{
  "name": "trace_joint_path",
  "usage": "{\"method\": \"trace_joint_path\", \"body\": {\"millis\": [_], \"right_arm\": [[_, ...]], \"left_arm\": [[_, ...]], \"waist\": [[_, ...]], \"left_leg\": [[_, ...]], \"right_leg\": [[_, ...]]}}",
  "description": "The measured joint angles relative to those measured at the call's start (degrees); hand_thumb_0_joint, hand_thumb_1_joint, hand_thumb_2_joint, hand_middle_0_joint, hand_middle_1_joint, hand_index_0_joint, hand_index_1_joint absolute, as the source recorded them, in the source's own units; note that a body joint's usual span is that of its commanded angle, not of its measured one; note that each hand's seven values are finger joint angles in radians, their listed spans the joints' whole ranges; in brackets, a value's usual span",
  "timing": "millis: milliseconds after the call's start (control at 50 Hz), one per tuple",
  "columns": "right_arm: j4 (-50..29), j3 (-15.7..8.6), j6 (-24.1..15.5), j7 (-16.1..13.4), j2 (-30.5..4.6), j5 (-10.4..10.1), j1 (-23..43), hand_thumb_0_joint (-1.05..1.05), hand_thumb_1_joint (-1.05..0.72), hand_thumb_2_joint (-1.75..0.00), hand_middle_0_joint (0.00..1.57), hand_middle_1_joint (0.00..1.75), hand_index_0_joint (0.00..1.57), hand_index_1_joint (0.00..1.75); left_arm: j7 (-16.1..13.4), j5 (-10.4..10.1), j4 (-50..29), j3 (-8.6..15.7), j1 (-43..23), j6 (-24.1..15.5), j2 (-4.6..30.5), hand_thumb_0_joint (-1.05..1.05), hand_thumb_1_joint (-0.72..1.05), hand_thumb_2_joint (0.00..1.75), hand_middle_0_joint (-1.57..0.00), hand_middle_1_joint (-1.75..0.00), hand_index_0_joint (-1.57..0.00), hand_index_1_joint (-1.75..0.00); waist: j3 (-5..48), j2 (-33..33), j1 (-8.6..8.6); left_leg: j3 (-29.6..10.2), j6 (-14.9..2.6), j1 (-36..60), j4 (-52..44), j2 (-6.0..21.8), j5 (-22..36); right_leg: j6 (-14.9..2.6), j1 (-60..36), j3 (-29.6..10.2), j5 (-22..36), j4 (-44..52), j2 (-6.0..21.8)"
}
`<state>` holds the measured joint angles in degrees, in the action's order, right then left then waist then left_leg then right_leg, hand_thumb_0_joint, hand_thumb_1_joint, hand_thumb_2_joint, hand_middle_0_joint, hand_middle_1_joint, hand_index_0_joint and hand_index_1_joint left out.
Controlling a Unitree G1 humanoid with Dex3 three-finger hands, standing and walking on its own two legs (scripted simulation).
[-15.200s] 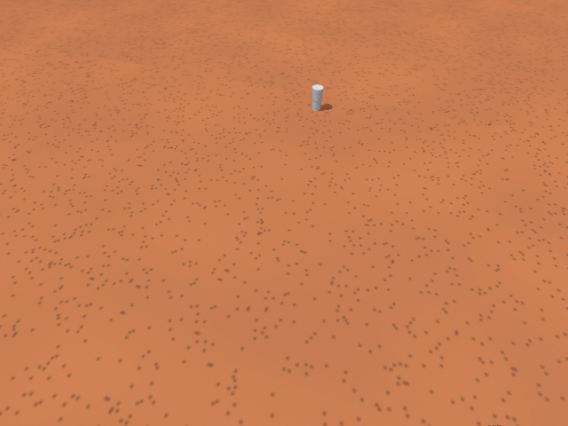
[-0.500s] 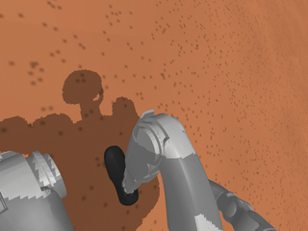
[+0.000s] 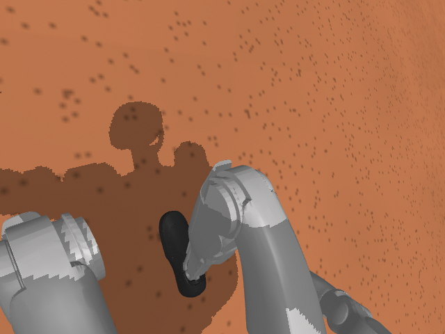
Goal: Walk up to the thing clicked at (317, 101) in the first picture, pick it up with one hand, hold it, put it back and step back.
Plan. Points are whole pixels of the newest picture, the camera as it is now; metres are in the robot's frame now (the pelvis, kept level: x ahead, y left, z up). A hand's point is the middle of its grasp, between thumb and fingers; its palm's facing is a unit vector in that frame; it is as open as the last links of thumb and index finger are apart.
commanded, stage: settle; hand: left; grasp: from the side
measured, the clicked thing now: out of the picture +0.50 +0.31 -0.20
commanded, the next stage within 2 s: lift in 1.58 s
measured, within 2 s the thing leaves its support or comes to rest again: neither
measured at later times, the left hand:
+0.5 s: hand out of the picture +0.47 +0.33 -0.05, palm faces +0.36 -0.93 -0.04, open 9.4 cm
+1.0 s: hand out of the picture +0.48 +0.32 +0.00, palm faces +0.36 -0.93 -0.04, open 9.4 cm
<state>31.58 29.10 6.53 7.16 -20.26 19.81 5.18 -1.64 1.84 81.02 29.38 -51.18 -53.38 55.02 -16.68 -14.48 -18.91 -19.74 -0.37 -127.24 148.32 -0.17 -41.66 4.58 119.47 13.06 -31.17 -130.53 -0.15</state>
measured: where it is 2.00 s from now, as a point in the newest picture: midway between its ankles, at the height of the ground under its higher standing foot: (135, 304)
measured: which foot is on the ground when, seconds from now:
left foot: down 0.00-1.00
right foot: down 0.00-1.00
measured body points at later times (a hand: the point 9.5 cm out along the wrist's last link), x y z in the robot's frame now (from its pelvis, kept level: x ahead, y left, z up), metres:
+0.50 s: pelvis +0.01 -0.01 +0.02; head +0.22 +0.14 +0.39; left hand +0.44 +0.38 -0.04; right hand +0.14 -0.26 -0.05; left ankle +0.08 +0.12 -0.27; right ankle +0.16 -0.13 -0.27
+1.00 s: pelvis +0.02 -0.02 +0.04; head +0.23 +0.10 +0.42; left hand +0.46 +0.37 +0.01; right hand +0.14 -0.28 -0.06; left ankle +0.08 +0.12 -0.27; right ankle +0.16 -0.13 -0.27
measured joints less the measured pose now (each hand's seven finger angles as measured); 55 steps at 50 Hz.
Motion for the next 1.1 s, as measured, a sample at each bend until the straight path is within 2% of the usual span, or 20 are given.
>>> {"method": "trace_joint_path", "body": {"millis": [100,260,420,580,900,1100], "right_arm": [[0.55,-2.81,0.48,-0.08,0.30,-1.96,-2.72,0.00,-0.92,-0.90,0.21,0.30,0.21,0.30],[1.50,-8.00,-0.13,-0.36,0.17,-6.10,-6.72,0.00,-0.91,-0.90,0.21,0.30,0.21,0.30],[2.30,-12.77,-0.69,-0.51,0.93,-8.75,-9.15,0.00,-0.89,-0.89,0.21,0.30,0.21,0.30],[2.89,-16.09,-0.77,-1.26,1.88,-10.55,-10.67,0.00,-0.89,-0.89,0.21,0.30,0.21,0.30],[4.02,-19.97,-1.55,-2.44,2.32,-12.88,-12.43,0.00,-0.89,-0.90,0.21,0.30,0.21,0.30],[4.70,-21.26,-2.11,-3.18,2.70,-13.30,-13.53,0.01,-0.89,-0.90,0.21,0.30,0.21,0.30]], "left_arm": [[2.27,-0.71,-5.29,-1.16,1.44,3.90,-2.69,-0.01,-0.21,0.96,-0.76,-0.97,-0.73,-0.96],[5.46,-4.05,-11.14,-2.44,4.29,9.96,-8.49,-0.02,-0.22,0.97,-0.77,-0.95,-0.74,-0.94],[6.84,-3.65,-15.67,-3.90,4.52,14.15,-13.10,-0.02,-0.22,0.98,-0.78,-0.94,-0.75,-0.94],[7.07,-3.83,-19.05,-3.28,4.33,17.52,-16.34,-0.02,-0.23,0.98,-0.78,-0.94,-0.75,-0.94],[9.89,-4.53,-19.01,-2.11,2.39,21.26,-19.33,-0.03,-0.23,0.98,-0.78,-0.94,-0.75,-0.93],[9.70,-4.21,-20.10,-1.22,2.48,21.88,-20.91,-0.03,-0.23,0.99,-0.78,-0.94,-0.75,-0.93]], "waist": [[2.83,2.66,0.91],[8.25,7.34,3.01],[11.84,8.99,4.96],[15.32,10.63,5.82],[18.48,13.23,6.65],[19.57,13.35,6.53]], "left_leg": [[1.23,0.02,-0.25,-1.48,-0.14,0.46],[4.17,-0.70,-0.95,-4.15,0.05,1.34],[6.82,-0.98,-1.69,-6.00,0.12,1.91],[8.72,-0.39,-1.78,-8.07,-0.25,1.36],[11.01,0.53,-0.76,-11.76,-0.09,1.12],[11.66,0.81,0.51,-13.92,0.03,1.13]], "right_leg": [[-0.33,0.48,-0.79,-0.27,0.46,0.60],[-0.57,1.79,-2.85,-0.50,1.30,1.33],[-1.57,3.45,-4.87,-0.89,1.32,1.95],[-1.62,4.69,-6.49,-2.31,1.36,2.84],[-2.19,5.74,-8.43,-3.20,2.46,3.33],[-2.57,5.03,-8.86,-3.40,3.89,3.43]]}}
